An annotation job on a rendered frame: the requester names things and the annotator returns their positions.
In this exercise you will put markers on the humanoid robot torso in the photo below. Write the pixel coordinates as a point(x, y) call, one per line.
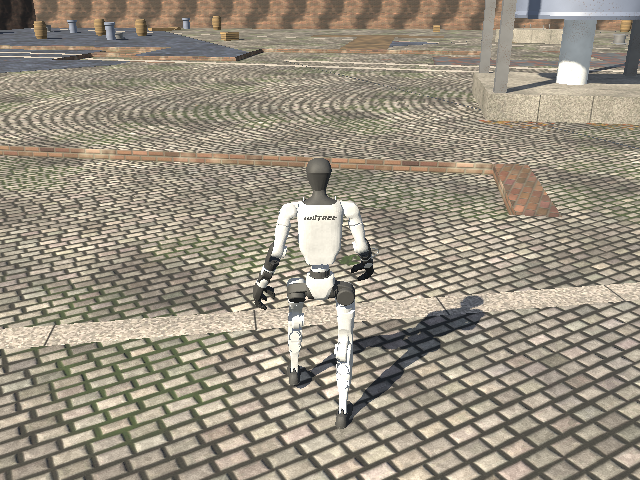
point(319, 238)

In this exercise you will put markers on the robot left upper arm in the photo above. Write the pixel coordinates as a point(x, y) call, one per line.
point(287, 212)

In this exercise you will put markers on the robot right forearm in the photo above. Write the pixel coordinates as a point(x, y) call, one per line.
point(366, 257)

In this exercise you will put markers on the robot right upper arm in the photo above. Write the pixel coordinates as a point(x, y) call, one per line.
point(351, 211)

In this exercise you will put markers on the robot left hand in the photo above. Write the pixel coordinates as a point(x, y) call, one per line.
point(258, 295)

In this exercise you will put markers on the robot right shin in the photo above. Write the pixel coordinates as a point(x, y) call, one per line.
point(343, 378)

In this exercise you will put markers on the robot right hand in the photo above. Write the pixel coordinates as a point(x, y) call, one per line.
point(366, 275)

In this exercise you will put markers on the robot left forearm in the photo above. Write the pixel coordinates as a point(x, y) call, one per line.
point(268, 268)

